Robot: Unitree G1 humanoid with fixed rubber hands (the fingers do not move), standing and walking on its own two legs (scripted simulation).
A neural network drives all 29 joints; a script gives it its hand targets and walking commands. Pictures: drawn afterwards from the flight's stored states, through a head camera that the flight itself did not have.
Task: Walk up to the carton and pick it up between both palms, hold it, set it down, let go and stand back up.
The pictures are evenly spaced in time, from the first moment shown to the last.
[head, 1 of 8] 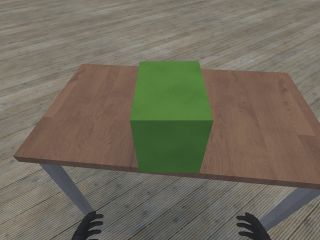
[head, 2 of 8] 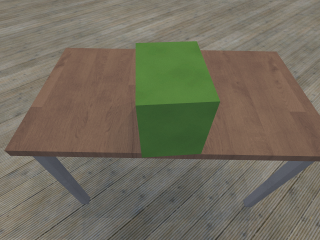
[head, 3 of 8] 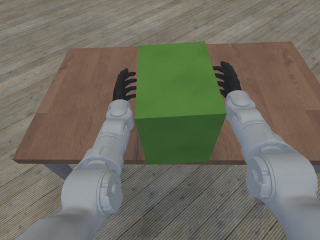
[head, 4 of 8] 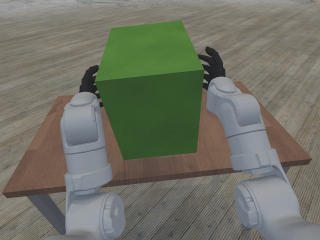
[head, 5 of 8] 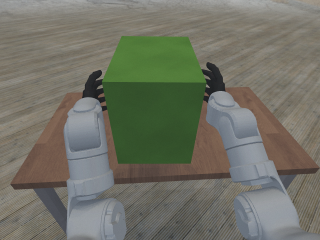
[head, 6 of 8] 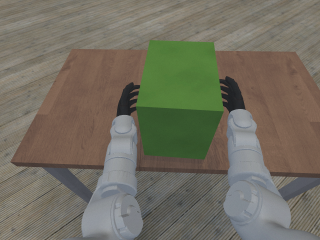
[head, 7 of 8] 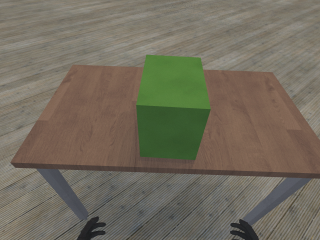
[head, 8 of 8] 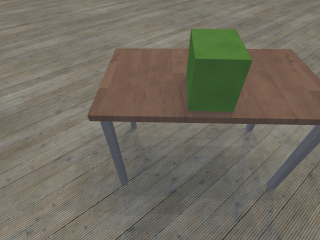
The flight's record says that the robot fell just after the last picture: no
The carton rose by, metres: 0.25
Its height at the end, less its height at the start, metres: +0.00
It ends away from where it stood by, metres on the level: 0.04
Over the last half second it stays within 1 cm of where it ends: yes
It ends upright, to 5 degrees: yes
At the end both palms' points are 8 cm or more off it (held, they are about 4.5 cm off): yes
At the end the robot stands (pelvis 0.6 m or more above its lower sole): yes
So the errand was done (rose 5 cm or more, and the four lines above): yes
